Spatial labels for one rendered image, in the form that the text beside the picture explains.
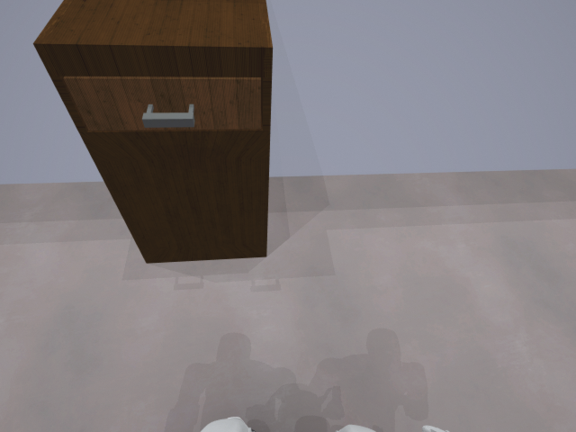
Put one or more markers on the cabinet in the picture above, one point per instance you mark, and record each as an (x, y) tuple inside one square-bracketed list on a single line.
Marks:
[(185, 195)]

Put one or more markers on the drawer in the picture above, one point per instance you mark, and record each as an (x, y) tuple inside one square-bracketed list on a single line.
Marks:
[(117, 103)]

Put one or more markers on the handle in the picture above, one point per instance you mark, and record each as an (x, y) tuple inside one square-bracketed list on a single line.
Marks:
[(168, 119)]

